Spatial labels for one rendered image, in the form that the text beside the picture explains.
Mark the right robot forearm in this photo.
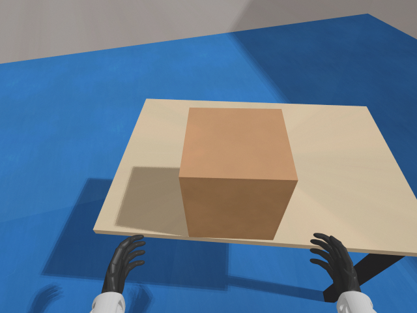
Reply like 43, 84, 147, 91
336, 291, 376, 313

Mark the left robot forearm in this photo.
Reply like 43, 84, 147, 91
89, 292, 125, 313

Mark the robot right hand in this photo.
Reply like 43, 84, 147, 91
310, 233, 361, 296

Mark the carton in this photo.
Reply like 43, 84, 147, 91
179, 108, 298, 240

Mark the robot left hand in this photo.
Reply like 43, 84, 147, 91
102, 235, 146, 294

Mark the table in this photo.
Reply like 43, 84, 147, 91
93, 98, 417, 303

